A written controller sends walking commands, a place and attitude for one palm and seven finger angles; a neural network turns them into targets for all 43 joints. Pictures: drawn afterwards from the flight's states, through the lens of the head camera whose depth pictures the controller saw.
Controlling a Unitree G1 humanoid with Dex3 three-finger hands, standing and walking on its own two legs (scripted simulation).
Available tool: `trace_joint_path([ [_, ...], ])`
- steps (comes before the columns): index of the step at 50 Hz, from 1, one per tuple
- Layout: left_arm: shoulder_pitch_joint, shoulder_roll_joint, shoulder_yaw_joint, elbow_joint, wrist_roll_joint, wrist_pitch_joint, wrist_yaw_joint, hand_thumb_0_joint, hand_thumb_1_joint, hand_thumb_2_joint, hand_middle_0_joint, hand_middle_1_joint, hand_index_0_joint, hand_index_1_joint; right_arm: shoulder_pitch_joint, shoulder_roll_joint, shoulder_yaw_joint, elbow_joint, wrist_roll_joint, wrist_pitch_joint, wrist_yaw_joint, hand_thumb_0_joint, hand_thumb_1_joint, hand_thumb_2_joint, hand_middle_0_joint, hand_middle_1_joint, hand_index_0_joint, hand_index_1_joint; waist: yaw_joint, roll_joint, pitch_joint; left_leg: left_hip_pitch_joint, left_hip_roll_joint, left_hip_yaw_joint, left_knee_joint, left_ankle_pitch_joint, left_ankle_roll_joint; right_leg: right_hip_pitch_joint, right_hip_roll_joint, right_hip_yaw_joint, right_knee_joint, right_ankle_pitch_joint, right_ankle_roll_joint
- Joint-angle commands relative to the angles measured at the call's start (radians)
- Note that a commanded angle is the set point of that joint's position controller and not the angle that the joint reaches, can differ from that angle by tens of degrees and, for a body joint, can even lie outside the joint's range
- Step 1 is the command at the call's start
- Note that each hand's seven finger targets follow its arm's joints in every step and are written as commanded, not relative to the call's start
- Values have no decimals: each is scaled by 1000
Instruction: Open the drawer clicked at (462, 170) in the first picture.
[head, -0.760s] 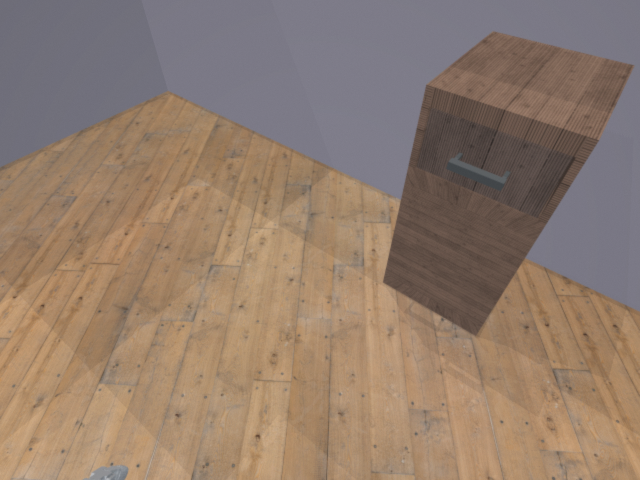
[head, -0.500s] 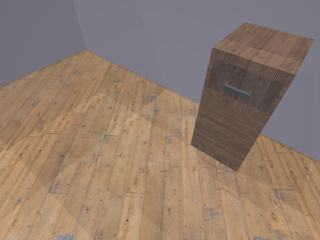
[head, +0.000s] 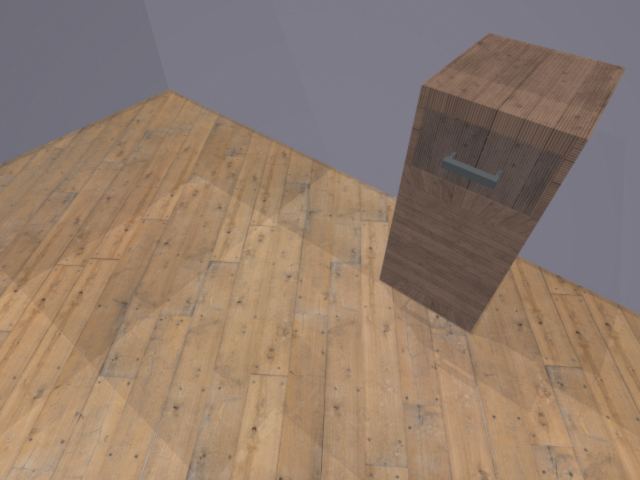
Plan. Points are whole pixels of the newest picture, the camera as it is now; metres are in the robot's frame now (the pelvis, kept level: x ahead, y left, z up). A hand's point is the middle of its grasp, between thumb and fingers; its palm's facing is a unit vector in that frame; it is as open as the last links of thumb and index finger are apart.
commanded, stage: stand and wait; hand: left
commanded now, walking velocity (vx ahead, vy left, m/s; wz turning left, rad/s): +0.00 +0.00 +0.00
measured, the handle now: (472, 168) +0.86 -0.33 -0.11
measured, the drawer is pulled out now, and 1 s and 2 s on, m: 0.00 0.00 0.00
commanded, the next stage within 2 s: look at it before walking up in 0.06 s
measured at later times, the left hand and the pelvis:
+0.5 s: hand out of the picture +0.07 +0.24 -0.16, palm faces -0.03 -0.95 -0.33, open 7.4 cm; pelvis +0.00 +0.00 +0.00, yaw +0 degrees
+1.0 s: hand out of the picture +0.08 +0.23 -0.16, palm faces -0.06 -0.95 -0.32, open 7.4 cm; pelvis +0.00 +0.00 +0.00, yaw -4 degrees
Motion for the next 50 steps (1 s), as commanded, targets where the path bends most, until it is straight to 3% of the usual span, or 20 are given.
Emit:
trace_joint_path([
  [1,-53,200,41,-66,-2,-21,17,0,900,900,-200,-300,-200,-300,-61,-208,-41,-68,-1,-29,-17,0,-900,-900,200,300,200,300,-2,2,-44,-8,110,-97,-83,63,41,-1,-113,107,-84,32,-31],
  [15,-58,199,43,-70,1,-23,17,0,900,900,-200,-300,-200,-300,-63,-201,-42,-66,-2,-27,-14,0,-900,-900,200,300,200,300,-3,2,-32,-9,106,-96,-86,51,36,-16,-115,115,-103,4,-31],
  [23,-51,198,43,-69,0,-27,17,0,900,900,-200,-300,-200,-300,-64,-202,-40,-69,-1,-30,-16,0,-900,-900,200,300,200,300,-3,6,-69,18,111,-95,-73,116,35,8,-118,110,-93,85,-33],
  [41,-54,201,43,-65,-1,-24,17,0,900,900,-200,-300,-200,-300,-70,-211,-40,-66,0,-29,-20,0,-900,-900,200,300,200,300,-2,3,-64,50,120,-84,-81,155,33,17,-114,107,-92,144,-31],
  [42,-55,198,46,-70,0,-19,17,0,900,900,-200,-300,-200,-300,-63,-206,-42,-70,0,-27,-23,0,-900,-900,200,300,200,300,-4,10,-62,57,124,-71,-63,165,32,4,-111,112,-81,172,-34],
  [45,4,90,34,-79,0,15,22,0,900,900,-200,-300,-200,-300,4,-90,-29,-76,-3,-6,-30,0,-900,-900,200,300,200,300,-9,2,-62,52,134,-20,-8,188,14,-40,-101,121,-6,250,-20],
  [50,35,84,56,-154,7,38,13,0,900,900,-200,-300,-200,-300,20,-112,-65,-151,-5,13,-41,0,-900,-900,200,300,200,300,-11,46,-52,31,191,-15,31,146,42,-153,-45,122,143,230,-18],
])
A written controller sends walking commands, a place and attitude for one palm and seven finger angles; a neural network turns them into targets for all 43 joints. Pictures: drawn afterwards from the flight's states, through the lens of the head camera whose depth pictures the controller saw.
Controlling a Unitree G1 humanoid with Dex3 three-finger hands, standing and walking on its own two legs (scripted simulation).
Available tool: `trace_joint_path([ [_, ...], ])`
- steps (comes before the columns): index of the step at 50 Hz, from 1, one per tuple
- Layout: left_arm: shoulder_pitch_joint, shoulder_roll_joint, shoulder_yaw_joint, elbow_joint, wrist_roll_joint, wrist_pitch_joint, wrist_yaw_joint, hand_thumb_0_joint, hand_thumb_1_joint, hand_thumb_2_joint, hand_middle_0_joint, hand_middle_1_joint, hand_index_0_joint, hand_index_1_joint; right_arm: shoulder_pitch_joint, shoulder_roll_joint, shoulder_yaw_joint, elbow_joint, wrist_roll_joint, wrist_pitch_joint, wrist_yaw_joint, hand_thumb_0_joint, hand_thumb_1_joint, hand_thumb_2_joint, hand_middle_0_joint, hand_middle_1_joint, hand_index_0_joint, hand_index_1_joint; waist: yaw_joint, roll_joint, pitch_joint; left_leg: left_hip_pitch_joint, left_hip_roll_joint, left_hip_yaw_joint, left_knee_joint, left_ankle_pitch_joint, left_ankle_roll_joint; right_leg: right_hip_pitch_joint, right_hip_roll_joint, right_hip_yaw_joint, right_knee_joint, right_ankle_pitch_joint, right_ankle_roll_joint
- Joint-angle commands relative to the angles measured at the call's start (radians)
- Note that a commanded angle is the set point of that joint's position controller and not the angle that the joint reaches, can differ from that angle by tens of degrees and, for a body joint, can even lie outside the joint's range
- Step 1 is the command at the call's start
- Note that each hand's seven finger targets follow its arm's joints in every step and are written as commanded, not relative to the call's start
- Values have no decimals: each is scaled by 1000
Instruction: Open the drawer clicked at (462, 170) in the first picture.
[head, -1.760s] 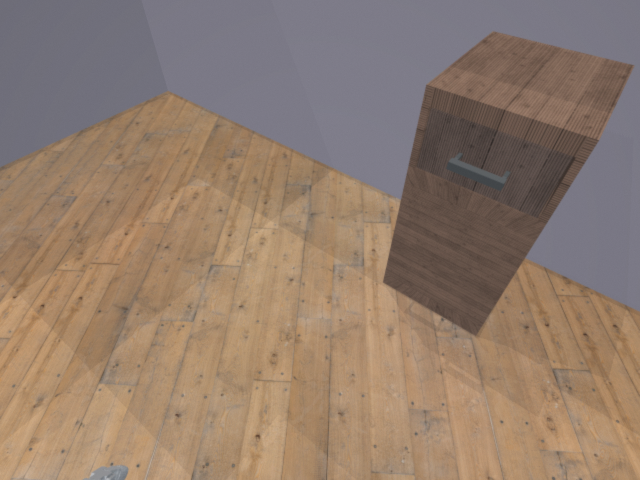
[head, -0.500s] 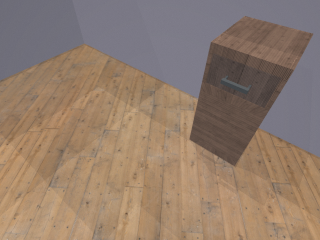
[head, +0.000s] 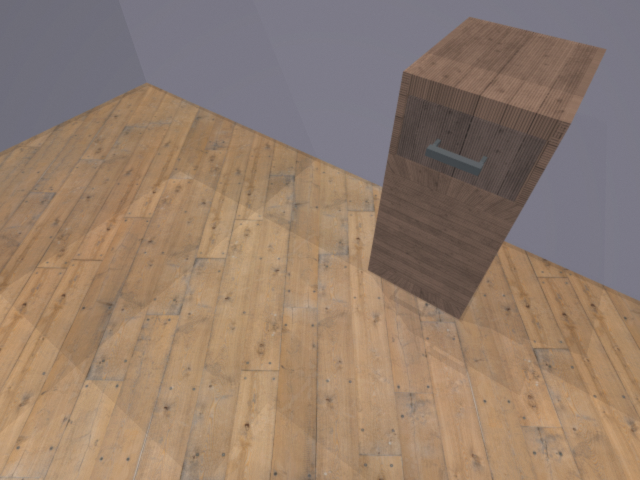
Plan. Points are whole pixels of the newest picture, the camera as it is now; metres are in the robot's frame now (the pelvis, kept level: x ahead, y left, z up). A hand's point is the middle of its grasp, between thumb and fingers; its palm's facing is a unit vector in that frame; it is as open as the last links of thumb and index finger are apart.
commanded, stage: turn to face it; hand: left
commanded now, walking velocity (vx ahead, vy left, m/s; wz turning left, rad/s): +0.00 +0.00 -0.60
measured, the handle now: (456, 155) +0.87 -0.27 -0.11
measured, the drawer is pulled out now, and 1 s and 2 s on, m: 0.00 0.00 0.00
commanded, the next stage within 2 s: take the last steps up to it in 0.84 s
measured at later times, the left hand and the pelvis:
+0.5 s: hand out of the picture +0.05 +0.16 -0.16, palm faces -0.17 -0.95 -0.25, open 7.4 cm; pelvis -0.03 -0.03 +0.00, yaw -14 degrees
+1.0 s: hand out of the picture +0.13 +0.16 -0.17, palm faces -0.45 -0.86 -0.22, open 7.4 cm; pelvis -0.04 +0.02 +0.00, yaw -28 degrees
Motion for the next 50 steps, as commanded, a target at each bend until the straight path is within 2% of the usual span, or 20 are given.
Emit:
trace_joint_path([
  [1,16,107,42,-113,4,4,2,0,900,900,-200,-300,-200,-300,51,-161,-59,-94,-5,0,-21,0,-900,-900,200,300,200,300,-30,68,-62,41,186,-88,-29,178,67,-111,-55,53,117,221,-6],
  [5,57,56,55,-153,3,15,-9,0,900,900,-200,-300,-200,-300,14,-162,-79,-142,-8,-6,-17,0,-900,-900,200,300,200,300,-8,201,-38,-45,329,-132,-70,275,173,-131,-34,-51,358,-234,18],
  [7,139,53,68,-147,6,8,-15,0,900,900,-200,-300,-200,-300,-21,-158,-83,-162,-11,-3,-16,0,-900,-900,200,300,200,300,40,137,-51,-117,285,-41,88,276,119,-5,-52,-59,202,-113,9],
  [8,190,90,79,-137,13,-5,-12,0,900,900,-200,-300,-200,-300,-23,-129,-82,-172,-7,5,-13,0,-900,-900,200,300,200,300,62,-23,-45,-202,182,50,305,118,40,57,-108,45,15,96,-15],
  [9,201,201,100,-149,22,-21,4,0,900,900,-200,-300,-200,-300,3,-34,-65,-211,1,9,-6,0,-900,-900,200,300,200,300,44,-358,-37,-434,6,96,587,-311,-39,98,-374,486,-167,305,-113],
  [10,223,183,100,-153,3,-17,15,0,900,900,-200,-300,-200,-300,-34,-76,-70,-211,-1,21,-14,0,-900,-900,200,300,200,300,75,-289,-44,-375,12,-76,673,-323,-22,-10,-366,530,-248,218,-129],
  [11,149,161,95,-167,5,-12,17,0,900,900,-200,-300,-200,-300,-41,-68,-76,-204,3,21,-12,0,-900,-900,200,300,200,300,33,-201,7,-399,25,-102,731,-259,-17,-55,-341,519,-250,60,-170],
  [13,68,110,85,-197,4,-18,17,0,900,900,-200,-300,-200,-300,14,-59,-75,-175,-7,14,-4,0,-900,-900,200,300,200,300,-11,-92,-35,-370,48,-94,704,-135,-29,-26,-260,379,-199,82,-169],
  [17,113,86,88,-183,1,-23,14,0,900,900,-200,-300,-200,-300,30,-37,-75,-162,-8,18,-8,0,-900,-900,200,300,200,300,2,-88,-90,-350,28,-74,635,-96,-46,38,-207,336,-180,139,-148],
  [27,142,93,101,-174,12,-11,14,0,900,900,-200,-300,-200,-300,19,-30,-66,-190,1,8,-19,0,-900,-900,200,300,200,300,27,-124,-116,-281,-5,-78,382,-170,-29,76,-183,441,-188,128,-171],
  [30,93,111,103,-190,15,-1,14,0,900,900,-200,-300,-200,-300,79,-27,-63,-183,9,0,-22,0,-900,-900,200,300,200,300,1,-136,-130,-154,-30,-73,210,-172,-3,3,-167,465,-189,116,-161],
  [33,30,92,98,-210,8,5,10,0,900,900,-200,-300,-200,-300,223,-46,-66,-149,12,-14,-29,0,-900,-900,200,300,200,300,-68,-99,-145,134,-13,-69,-64,-46,32,-188,-78,385,-151,-43,-65],
  [34,19,50,90,-228,2,8,4,0,900,900,-200,-300,-200,-300,242,-102,-77,-151,2,-20,-32,0,-900,-900,200,300,200,300,-82,58,-118,226,134,-243,-192,-163,91,-362,19,284,-24,-164,-16],
  [35,32,10,86,-240,-1,6,-6,0,900,900,-200,-300,-200,-300,184,-177,-87,-184,-12,-16,-31,0,-900,-900,200,300,200,300,-61,272,-61,170,369,-479,-282,-195,169,-477,122,91,281,-260,24],
  [36,3,51,99,-241,14,7,-7,0,900,900,-200,-300,-200,-300,113,-167,-82,-206,-10,-14,-32,0,-900,-900,200,300,200,300,-50,226,-10,-36,434,-482,-286,-123,214,-415,41,58,491,-255,49],
  [38,65,49,110,-195,21,10,-17,0,900,900,-200,-300,-200,-300,24,-81,-55,-219,-18,-20,-31,0,-900,-900,200,300,200,300,19,120,6,-125,291,-278,-215,58,190,-340,22,40,688,-169,59],
  [40,82,8,91,-183,14,13,-23,0,900,900,-200,-300,-200,-300,45,-74,-54,-206,-19,-26,-30,0,-900,-900,200,300,200,300,15,143,-11,-37,211,-139,-152,238,163,-356,11,-12,674,-146,66],
  [45,-52,-33,58,-213,6,4,-22,0,900,900,-200,-300,-200,-300,221,-91,-66,-130,-20,-23,-28,0,-900,-900,200,300,200,300,-75,181,-22,115,240,-107,-56,585,175,-265,-20,-103,339,-198,60],
  [47,-54,-37,52,-206,4,-1,-18,0,900,900,-200,-300,-200,-300,238,-105,-70,-109,-19,-19,-24,0,-900,-900,200,300,200,300,-76,208,-26,118,245,-112,-32,646,169,-205,-13,-120,249,-191,49],
  [50,19,-37,53,-166,4,-10,-23,0,900,900,-200,-300,-200,-300,232,-108,-70,-91,-20,-16,-20,0,-900,-900,200,300,200,300,-43,194,-65,41,250,-106,-10,322,139,-26,-4,-149,84,-114,26],
])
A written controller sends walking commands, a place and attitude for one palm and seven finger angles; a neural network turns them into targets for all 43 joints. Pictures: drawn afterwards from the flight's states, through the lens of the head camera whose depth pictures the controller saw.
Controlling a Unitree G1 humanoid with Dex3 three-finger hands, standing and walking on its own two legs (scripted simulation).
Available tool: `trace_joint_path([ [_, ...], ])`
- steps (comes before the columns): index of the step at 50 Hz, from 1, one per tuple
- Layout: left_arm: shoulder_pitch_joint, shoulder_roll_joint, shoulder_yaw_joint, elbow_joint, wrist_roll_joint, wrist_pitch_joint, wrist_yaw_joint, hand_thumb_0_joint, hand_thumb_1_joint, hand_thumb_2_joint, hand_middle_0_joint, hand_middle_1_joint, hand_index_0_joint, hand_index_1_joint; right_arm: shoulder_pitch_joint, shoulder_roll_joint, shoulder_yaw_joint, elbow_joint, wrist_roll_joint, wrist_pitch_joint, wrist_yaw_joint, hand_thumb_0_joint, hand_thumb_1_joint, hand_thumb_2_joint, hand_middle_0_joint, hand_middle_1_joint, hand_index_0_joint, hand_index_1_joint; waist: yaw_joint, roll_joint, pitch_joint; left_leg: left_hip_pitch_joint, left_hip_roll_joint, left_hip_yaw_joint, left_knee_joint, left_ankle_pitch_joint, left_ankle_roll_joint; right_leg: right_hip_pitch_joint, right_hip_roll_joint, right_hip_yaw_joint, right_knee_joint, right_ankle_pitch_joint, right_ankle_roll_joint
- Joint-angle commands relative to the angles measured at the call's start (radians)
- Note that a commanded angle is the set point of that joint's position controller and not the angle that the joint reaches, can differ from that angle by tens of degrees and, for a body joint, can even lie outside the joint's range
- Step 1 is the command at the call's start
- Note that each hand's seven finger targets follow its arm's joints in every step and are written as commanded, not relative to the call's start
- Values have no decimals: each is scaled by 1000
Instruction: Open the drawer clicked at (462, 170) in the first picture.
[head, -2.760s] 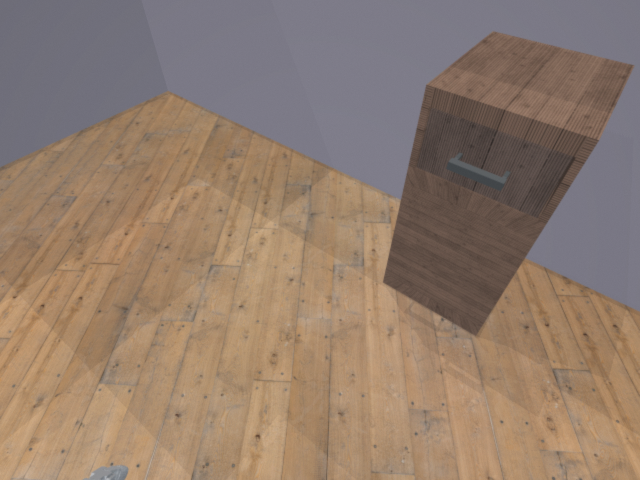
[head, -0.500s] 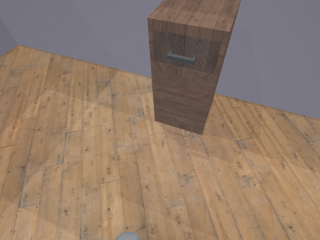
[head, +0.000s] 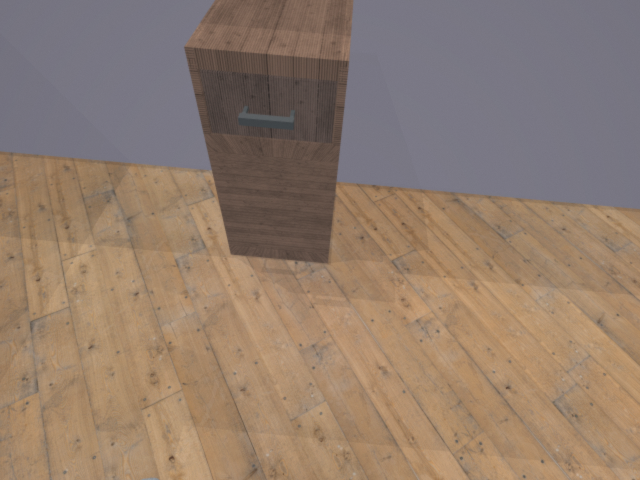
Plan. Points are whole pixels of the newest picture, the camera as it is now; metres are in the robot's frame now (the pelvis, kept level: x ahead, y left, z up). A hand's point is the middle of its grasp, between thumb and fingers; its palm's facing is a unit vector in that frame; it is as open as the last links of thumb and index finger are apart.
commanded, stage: take the last steps up to it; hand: left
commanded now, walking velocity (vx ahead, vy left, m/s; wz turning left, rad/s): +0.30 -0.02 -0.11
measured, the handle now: (267, 116) +0.94 +0.17 -0.11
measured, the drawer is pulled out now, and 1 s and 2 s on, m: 0.00 0.00 0.00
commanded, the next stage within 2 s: come to a stop and stand still in 1.06 s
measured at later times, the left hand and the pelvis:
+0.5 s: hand out of the picture +0.09 +0.21 -0.19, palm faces -0.04 -0.99 -0.14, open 7.3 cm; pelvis +0.11 +0.03 -0.01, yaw -4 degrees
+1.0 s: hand (262, 314) +0.41 +0.12 -0.17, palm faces -0.05 -0.99 -0.17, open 7.3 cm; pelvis +0.30 -0.04 -0.01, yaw -3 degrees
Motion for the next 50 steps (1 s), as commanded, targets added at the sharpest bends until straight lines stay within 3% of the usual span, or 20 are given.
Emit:
trace_joint_path([
  [1,52,45,9,-35,0,-44,1,0,900,900,-200,-300,-200,-300,56,-203,-53,-12,1,-12,-10,0,-900,-900,200,300,200,300,26,143,-73,-66,187,-133,-21,253,83,237,22,-63,-281,130,-28],
  [2,102,95,19,-14,6,-58,8,0,900,900,-200,-300,-200,-300,63,-161,-43,-9,8,-16,-1,0,-900,-900,200,300,200,300,51,22,-88,-245,137,-76,112,86,35,429,-79,62,-354,123,-71],
  [3,200,192,41,19,10,-71,21,0,900,900,-200,-300,-200,-300,39,-77,-19,-43,15,-24,3,0,-900,-900,200,300,200,300,93,-283,-107,-491,3,65,366,-234,-30,563,-337,413,-467,110,-179],
  [4,273,210,41,35,-6,-69,31,0,900,900,-200,-300,-200,-300,-70,-133,-28,-76,3,-19,3,0,-900,-900,200,300,200,300,149,-223,-76,-517,18,-43,486,-298,-23,432,-399,504,-530,-11,-258],
  [5,236,190,41,42,-3,-73,34,0,900,900,-200,-300,-200,-300,-104,-125,-34,-71,2,-15,11,0,-900,-900,200,300,200,300,127,-250,-6,-540,35,-75,551,-234,-17,337,-360,513,-576,-167,-267],
  [9,107,93,11,33,4,-95,40,0,900,900,-200,-300,-200,-300,3,-75,-39,3,-5,-12,33,0,-900,-900,200,300,200,300,17,-113,37,-383,58,-25,488,-37,-36,141,-248,242,-554,-12,-209],
  [16,133,106,21,87,5,-101,33,0,900,900,-200,-300,-200,-300,57,-41,-39,14,4,-35,41,0,-900,-900,200,300,200,300,-7,-125,38,-135,13,45,141,56,-32,56,-203,152,-503,-47,-172],
  [18,142,70,17,97,0,-94,29,0,900,900,-200,-300,-200,-300,175,-70,-43,60,5,-50,28,0,-900,-900,200,300,200,300,-53,-5,9,89,5,43,4,52,-30,-45,-141,103,-346,-59,-140],
  [20,150,-34,-1,56,-9,-89,16,0,900,900,-200,-300,-200,-300,368,-241,-77,106,-15,-59,8,0,-900,-900,200,300,200,300,-98,385,-47,226,374,-507,-322,-273,118,-275,48,-92,222,-169,-55],
  [21,88,1,3,47,6,-88,23,0,900,900,-200,-300,-200,-300,363,-210,-66,121,-11,-56,-2,0,-900,-900,200,300,200,300,-105,333,-22,159,390,-597,-393,-346,126,-313,13,7,403,-132,-70],
  [24,66,-18,7,78,13,-92,4,0,900,900,-200,-300,-200,-300,195,-90,-32,90,-2,-74,-8,0,-900,-900,200,300,200,300,-26,66,82,1,300,-352,-375,-137,115,-311,-95,33,473,94,-57],
  [28,128,-53,2,108,10,-76,3,0,900,900,-200,-300,-200,-300,199,-57,-25,122,9,-95,-17,0,-900,-900,200,300,200,300,11,99,16,74,227,-130,-337,239,122,-265,-104,-8,364,175,-18],
  [39,-114,-74,0,30,6,-86,1,0,900,900,-200,-300,-200,-300,282,-45,-41,190,-5,-77,-11,0,-900,-900,200,300,200,300,-41,126,107,110,232,-31,-282,399,133,-184,-80,-111,-66,202,-34],
  [41,-68,-63,6,43,7,-94,1,0,900,900,-200,-300,-200,-300,269,-56,-41,189,-5,-74,-12,0,-900,-900,200,300,200,300,-9,110,84,88,222,-18,-199,498,122,-53,-42,-143,-125,191,-53],
  [43,165,-10,22,118,11,-112,8,0,900,900,-200,-300,-200,-300,237,-61,-43,189,6,-74,-7,0,-900,-900,200,300,200,300,99,69,-42,21,160,47,83,601,71,261,-19,-150,-218,264,-82],
  [44,309,79,45,156,16,-129,20,0,900,900,-200,-300,-200,-300,258,-24,-38,174,19,-78,3,0,-900,-900,200,300,200,300,148,-91,-172,-185,92,86,365,387,30,527,-216,77,-256,261,-154],
  [45,411,178,64,178,3,-131,31,0,900,900,-200,-300,-200,-300,253,19,-24,134,25,-80,3,0,-900,-900,200,300,200,300,145,-267,-257,-397,-44,61,686,-232,-2,654,-462,459,-378,404,-261],
  [46,356,184,63,169,-10,-129,35,0,900,900,-200,-300,-200,-300,206,-8,-31,128,26,-69,1,0,-900,-900,200,300,200,300,143,-225,-260,-407,0,-72,814,-232,13,547,-478,478,-445,281,-277],
  [48,171,59,29,123,-7,-123,45,0,900,900,-200,-300,-200,-300,103,11,-37,107,12,-56,7,0,-900,-900,200,300,200,300,78,-66,-28,-439,83,-96,820,-58,13,250,-405,300,-508,159,-226],
  [50,102,-19,1,113,0,-132,47,0,900,900,-200,-300,-200,-300,145,40,-30,124,1,-30,11,0,-900,-900,200,300,200,300,11,-70,19,-347,101,-77,716,13,-6,76,-337,120,-552,221,-183],
])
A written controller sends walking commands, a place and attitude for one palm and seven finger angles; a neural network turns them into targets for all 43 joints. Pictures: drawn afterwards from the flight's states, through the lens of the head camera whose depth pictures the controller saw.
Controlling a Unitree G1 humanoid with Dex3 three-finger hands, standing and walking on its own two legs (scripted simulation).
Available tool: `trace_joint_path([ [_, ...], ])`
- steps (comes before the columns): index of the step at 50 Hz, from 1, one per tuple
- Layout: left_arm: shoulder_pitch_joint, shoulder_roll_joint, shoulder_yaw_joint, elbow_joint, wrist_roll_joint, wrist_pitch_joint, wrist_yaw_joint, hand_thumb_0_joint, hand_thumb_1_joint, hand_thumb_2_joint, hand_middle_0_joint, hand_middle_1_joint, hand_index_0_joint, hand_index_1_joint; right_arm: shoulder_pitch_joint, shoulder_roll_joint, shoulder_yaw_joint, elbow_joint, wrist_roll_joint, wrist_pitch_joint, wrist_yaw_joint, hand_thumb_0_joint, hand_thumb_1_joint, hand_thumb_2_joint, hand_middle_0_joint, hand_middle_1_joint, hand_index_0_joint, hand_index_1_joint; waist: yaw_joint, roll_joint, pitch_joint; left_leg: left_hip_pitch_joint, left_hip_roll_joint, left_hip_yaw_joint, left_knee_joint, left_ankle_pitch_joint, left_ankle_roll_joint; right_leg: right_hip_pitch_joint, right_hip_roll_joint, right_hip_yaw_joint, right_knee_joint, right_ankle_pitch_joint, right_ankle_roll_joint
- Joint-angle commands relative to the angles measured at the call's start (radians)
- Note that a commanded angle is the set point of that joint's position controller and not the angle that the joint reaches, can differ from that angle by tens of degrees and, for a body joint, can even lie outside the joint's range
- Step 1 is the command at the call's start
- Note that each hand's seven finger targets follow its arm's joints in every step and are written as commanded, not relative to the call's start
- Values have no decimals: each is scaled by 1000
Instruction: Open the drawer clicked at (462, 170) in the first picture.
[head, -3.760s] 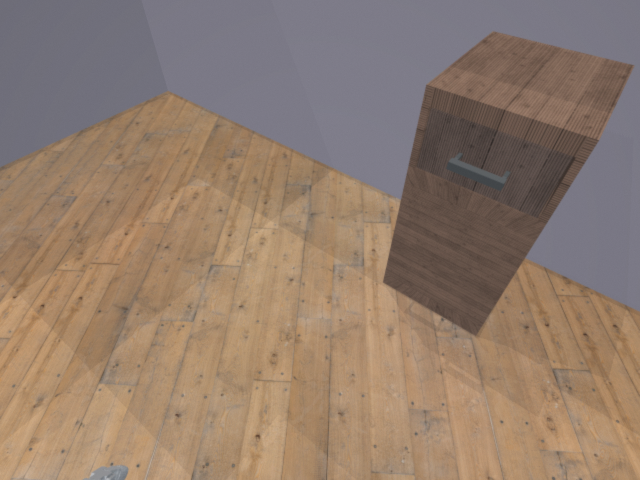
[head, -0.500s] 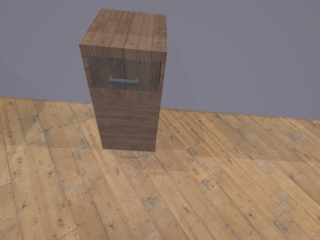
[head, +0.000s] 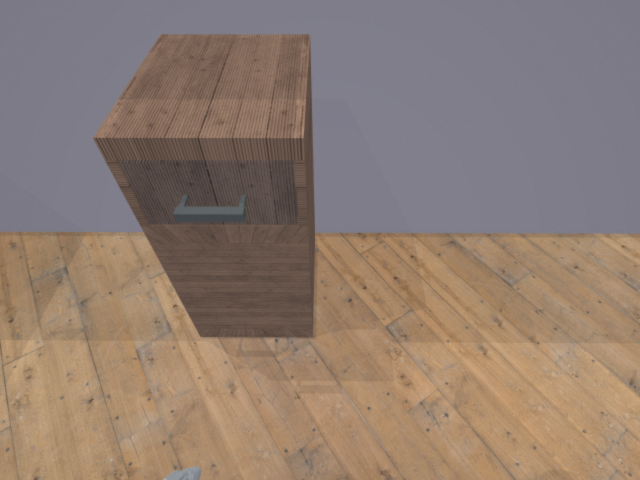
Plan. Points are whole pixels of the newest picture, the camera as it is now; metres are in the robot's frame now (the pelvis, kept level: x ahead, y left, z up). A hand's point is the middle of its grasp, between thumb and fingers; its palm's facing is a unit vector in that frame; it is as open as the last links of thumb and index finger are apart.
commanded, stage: take the last steps up to it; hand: left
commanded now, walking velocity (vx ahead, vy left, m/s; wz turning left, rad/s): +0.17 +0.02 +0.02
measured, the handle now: (212, 206) +0.63 +0.24 -0.09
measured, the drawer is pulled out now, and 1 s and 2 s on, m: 0.00 0.00 0.00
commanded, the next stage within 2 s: come to a stop and stand still in 0.06 s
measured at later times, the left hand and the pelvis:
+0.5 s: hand out of the picture +0.08 +0.19 -0.17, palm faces +0.05 -0.98 -0.18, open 7.3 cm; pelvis +0.10 +0.01 +0.01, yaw -2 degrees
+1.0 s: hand out of the picture +0.11 +0.11 -0.15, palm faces +0.05 -0.98 -0.21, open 7.2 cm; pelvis +0.06 -0.07 +0.01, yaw +1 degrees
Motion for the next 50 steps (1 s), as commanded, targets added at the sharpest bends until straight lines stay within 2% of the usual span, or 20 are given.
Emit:
trace_joint_path([
  [1,141,81,9,18,7,2,27,0,900,900,-200,-300,-200,-300,17,-27,-9,-83,-15,-2,-1,0,-900,-900,200,300,200,300,7,-97,5,-175,69,-28,-18,119,-14,35,-277,240,-423,83,-72],
  [4,144,98,8,15,8,-1,27,0,900,900,-200,-300,-200,-300,12,-19,-6,-100,-15,8,8,0,-900,-900,200,300,200,300,-5,-105,-23,-139,57,8,-192,140,-31,38,-247,175,-415,151,-81],
  [9,175,137,7,38,7,9,21,0,900,900,-200,-300,-200,-300,-129,-55,3,-157,-10,-6,16,0,-900,-900,200,300,200,300,29,-130,-5,-100,19,37,-452,155,-21,113,-237,175,-381,200,-98],
  [12,160,119,-10,54,-1,32,31,0,900,900,-200,-300,-200,-300,-110,-66,20,-132,-2,-10,0,0,-900,-900,200,300,200,300,4,-94,-41,110,-3,27,-710,380,-27,112,-154,106,-240,339,-29],
  [14,238,86,-19,58,-7,49,42,0,900,900,-200,-300,-200,-300,-104,-158,10,-124,-2,-19,-12,0,-900,-900,200,300,200,300,34,69,-91,232,130,-70,-739,840,25,90,-84,98,-155,149,48],
  [15,255,86,-20,55,-3,61,48,0,900,900,-200,-300,-200,-300,-114,-189,1,-135,1,-8,-17,0,-900,-900,200,300,200,300,33,70,-55,199,170,-83,-747,866,53,86,-55,97,-150,17,61],
  [17,261,105,-14,53,-8,87,47,0,900,900,-200,-300,-200,-300,-159,-210,-5,-144,6,5,-34,0,-900,-900,200,300,200,300,36,266,-16,127,231,-163,-840,947,120,81,-21,80,5,-171,81],
  [20,251,112,2,24,0,103,43,0,900,900,-200,-300,-200,-300,-169,-233,-27,-162,-3,19,-53,0,-900,-900,200,300,200,300,22,176,-101,225,293,-179,-821,1052,200,-56,-10,176,334,-336,76],
  [23,225,103,18,-4,1,103,37,0,900,900,-200,-300,-200,-300,-199,-238,-42,-185,-5,26,-51,0,-900,-900,200,300,200,300,18,72,-191,290,276,-123,-781,1003,202,-130,3,205,462,-284,91],
  [30,249,73,19,-28,-1,106,28,0,900,900,-200,-300,-200,-300,-280,-221,-52,-212,-14,36,-24,0,-900,-900,200,300,200,300,45,160,-164,67,209,-96,-818,448,140,90,3,142,73,-161,72],
  [31,289,81,21,-15,3,102,29,0,900,900,-200,-300,-200,-300,-287,-219,-53,-215,-10,40,-19,0,-900,-900,200,300,200,300,67,118,-147,-7,180,-78,-785,309,107,173,6,126,-57,-43,73],
  [32,298,122,23,-12,10,95,32,0,900,900,-200,-300,-200,-300,-267,-183,-49,-214,-3,43,-13,0,-900,-900,200,300,200,300,69,1,-113,-79,106,-41,-710,180,57,212,-27,180,-197,14,68],
  [33,251,198,26,-32,19,84,35,0,900,900,-200,-300,-200,-300,-251,-114,-37,-232,5,51,-5,0,-900,-900,200,300,200,300,44,-243,-58,-156,-17,38,-554,9,-14,135,-216,432,-345,-58,-1],
  [34,186,241,24,-61,14,89,33,0,900,900,-200,-300,-200,-300,-297,-106,-29,-255,2,58,3,0,-900,-900,200,300,200,300,60,-269,-17,-117,-46,-10,-423,-73,-12,-22,-307,488,-420,-136,-69],
  [35,148,235,28,-70,15,84,35,0,900,900,-200,-300,-200,-300,-324,-116,-31,-257,-4,70,0,0,-900,-900,200,300,200,300,64,-336,22,-125,-43,-69,-334,-67,3,-95,-284,515,-444,-173,-74],
  [38,57,166,8,-71,9,76,36,0,900,900,-200,-300,-200,-300,-201,-120,-26,-181,-4,61,-1,0,-900,-900,200,300,200,300,1,-198,24,-113,-42,-76,-243,46,4,-18,-186,348,-369,22,-62],
  [40,85,158,5,-61,4,69,35,0,900,900,-200,-300,-200,-300,-174,-119,-20,-162,-2,53,-6,0,-900,-900,200,300,200,300,15,-151,-20,-101,-45,-64,-284,49,-7,79,-179,306,-332,169,-73],
  [45,163,167,8,-1,-3,62,38,0,900,900,-200,-300,-200,-300,-158,-99,3,-135,0,39,-24,0,-900,-900,200,300,200,300,53,-115,-75,-32,-38,-48,-568,21,-17,259,-196,338,-290,358,-98],
  [48,138,139,-2,27,-17,61,41,0,900,900,-200,-300,-200,-300,-70,-99,16,-82,1,24,-34,0,-900,-900,200,300,200,300,26,-63,-89,142,-11,-80,-805,265,1,201,-151,312,-273,275,-28],
  [50,135,112,-8,34,-20,64,41,0,900,900,-200,-300,-200,-300,-81,-121,21,-68,-3,18,-38,0,-900,-900,200,300,200,300,48,-29,-51,136,31,-101,-806,334,17,181,-76,264,-303,188,45],
])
